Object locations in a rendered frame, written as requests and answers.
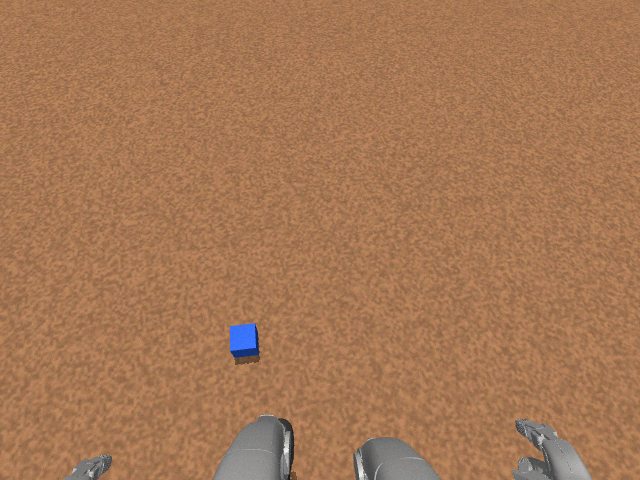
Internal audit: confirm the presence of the cube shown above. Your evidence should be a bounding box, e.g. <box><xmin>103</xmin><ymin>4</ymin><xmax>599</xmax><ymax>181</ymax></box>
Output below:
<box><xmin>230</xmin><ymin>323</ymin><xmax>259</xmax><ymax>358</ymax></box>

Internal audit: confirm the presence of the left robot foot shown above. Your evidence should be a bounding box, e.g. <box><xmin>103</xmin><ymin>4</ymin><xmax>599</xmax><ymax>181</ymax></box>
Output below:
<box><xmin>278</xmin><ymin>418</ymin><xmax>294</xmax><ymax>480</ymax></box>

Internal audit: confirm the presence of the right robot hand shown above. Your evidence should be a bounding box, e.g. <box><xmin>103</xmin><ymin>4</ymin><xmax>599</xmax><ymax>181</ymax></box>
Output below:
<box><xmin>512</xmin><ymin>419</ymin><xmax>592</xmax><ymax>480</ymax></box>

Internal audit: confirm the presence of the left robot hand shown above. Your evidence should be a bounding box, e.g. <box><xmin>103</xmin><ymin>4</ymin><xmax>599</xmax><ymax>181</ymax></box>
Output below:
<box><xmin>63</xmin><ymin>455</ymin><xmax>112</xmax><ymax>480</ymax></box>

